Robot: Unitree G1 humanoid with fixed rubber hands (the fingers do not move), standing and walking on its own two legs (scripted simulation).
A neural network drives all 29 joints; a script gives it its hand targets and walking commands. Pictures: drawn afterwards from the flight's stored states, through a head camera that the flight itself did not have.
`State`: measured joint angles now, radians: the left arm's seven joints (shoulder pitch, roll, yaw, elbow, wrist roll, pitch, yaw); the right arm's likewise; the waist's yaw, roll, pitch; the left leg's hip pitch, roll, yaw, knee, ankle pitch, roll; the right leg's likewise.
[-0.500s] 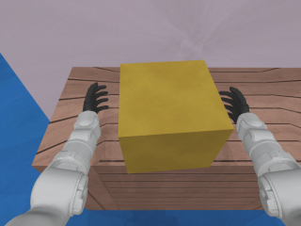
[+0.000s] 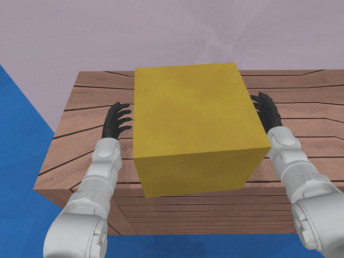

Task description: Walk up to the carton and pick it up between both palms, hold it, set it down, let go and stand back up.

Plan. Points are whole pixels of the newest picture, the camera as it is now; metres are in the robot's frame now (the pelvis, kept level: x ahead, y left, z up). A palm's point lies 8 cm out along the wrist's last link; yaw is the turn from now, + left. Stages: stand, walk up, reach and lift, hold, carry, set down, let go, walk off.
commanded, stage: reach and lift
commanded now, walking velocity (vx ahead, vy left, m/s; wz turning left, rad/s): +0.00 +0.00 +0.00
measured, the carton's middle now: (189, 130) +0.44 -0.03 +0.02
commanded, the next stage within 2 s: none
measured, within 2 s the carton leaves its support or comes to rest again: leaves its support in 1.46 s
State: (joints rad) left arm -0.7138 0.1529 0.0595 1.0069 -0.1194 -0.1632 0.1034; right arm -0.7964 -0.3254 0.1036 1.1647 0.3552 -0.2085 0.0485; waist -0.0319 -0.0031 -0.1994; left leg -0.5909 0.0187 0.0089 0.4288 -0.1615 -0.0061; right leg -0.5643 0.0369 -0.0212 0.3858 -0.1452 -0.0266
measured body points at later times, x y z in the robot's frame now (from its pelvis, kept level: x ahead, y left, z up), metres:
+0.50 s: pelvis +0.01 +0.00 +0.00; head +0.07 +0.01 +0.44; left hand +0.45 +0.15 +0.06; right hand +0.44 -0.21 +0.06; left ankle +0.01 +0.12 -0.74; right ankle +0.00 -0.10 -0.74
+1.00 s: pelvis -0.01 -0.01 +0.00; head +0.04 +0.00 +0.45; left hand +0.42 +0.16 +0.06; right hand +0.42 -0.19 +0.07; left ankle +0.01 +0.12 -0.74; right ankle +0.00 -0.10 -0.74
